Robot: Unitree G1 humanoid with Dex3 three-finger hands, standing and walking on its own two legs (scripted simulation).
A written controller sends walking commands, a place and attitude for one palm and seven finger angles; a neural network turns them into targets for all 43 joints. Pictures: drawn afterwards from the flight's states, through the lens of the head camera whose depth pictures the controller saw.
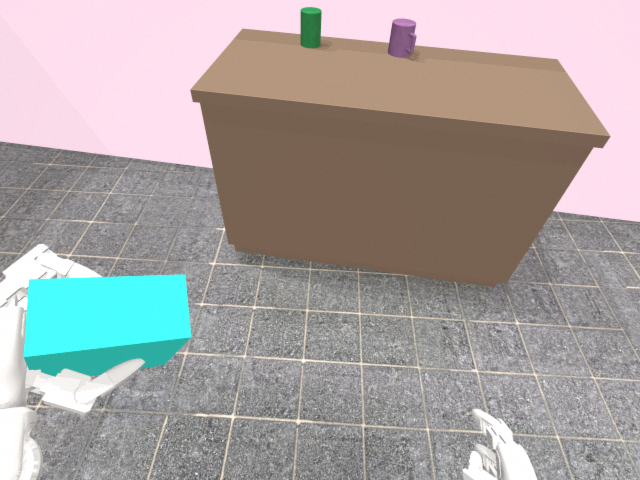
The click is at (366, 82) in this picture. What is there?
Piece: table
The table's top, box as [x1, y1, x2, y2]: [190, 29, 610, 147]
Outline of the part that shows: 190,89 193,101 577,145 602,147 610,136 557,59 415,45 412,54 410,54 407,57 398,58 391,56 387,53 388,43 321,36 320,45 318,47 305,48 300,45 300,34 242,29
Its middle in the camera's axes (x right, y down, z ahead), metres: +0.22 -0.50 +1.21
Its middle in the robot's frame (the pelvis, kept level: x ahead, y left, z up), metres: +1.25 -0.15 -0.05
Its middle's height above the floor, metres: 0.73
